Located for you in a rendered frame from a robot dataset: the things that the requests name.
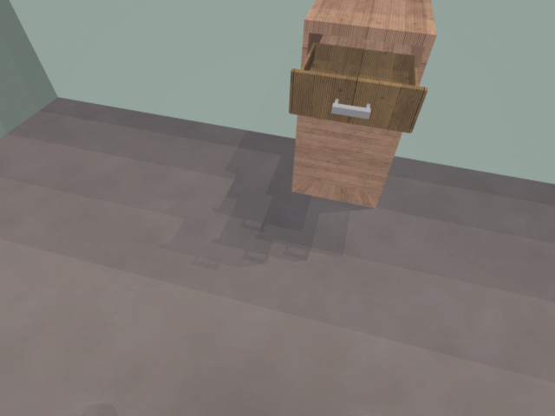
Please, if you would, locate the drawer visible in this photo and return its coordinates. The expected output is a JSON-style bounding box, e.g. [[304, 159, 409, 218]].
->
[[289, 42, 428, 133]]

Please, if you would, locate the handle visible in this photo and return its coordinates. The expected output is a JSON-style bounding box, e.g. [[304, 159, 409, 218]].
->
[[331, 99, 371, 119]]

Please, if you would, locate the cabinet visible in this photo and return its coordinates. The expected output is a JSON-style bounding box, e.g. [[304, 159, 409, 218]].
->
[[292, 0, 437, 208]]

